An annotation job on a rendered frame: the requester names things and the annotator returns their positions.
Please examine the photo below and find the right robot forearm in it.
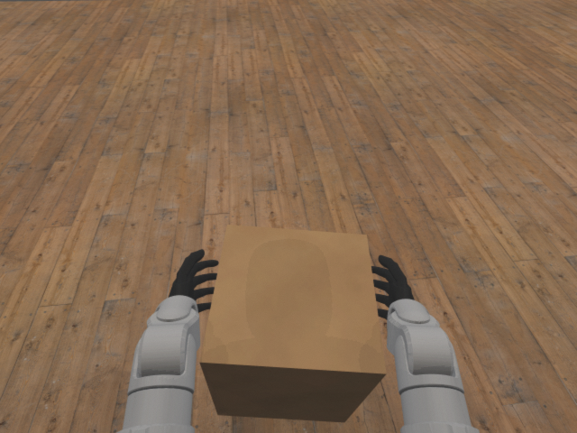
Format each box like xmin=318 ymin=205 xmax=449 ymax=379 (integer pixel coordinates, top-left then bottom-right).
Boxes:
xmin=387 ymin=299 xmax=480 ymax=433

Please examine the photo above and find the right robot hand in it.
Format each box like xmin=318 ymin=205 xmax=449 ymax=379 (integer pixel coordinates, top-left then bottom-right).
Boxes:
xmin=371 ymin=255 xmax=414 ymax=319

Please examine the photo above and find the carton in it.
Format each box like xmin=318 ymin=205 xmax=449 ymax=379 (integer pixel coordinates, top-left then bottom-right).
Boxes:
xmin=200 ymin=225 xmax=387 ymax=422

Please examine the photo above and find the left robot forearm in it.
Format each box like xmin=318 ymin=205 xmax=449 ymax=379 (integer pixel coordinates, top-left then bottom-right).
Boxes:
xmin=116 ymin=295 xmax=200 ymax=433

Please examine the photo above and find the left robot hand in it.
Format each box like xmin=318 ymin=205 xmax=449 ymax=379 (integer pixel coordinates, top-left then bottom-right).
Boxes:
xmin=169 ymin=249 xmax=219 ymax=313

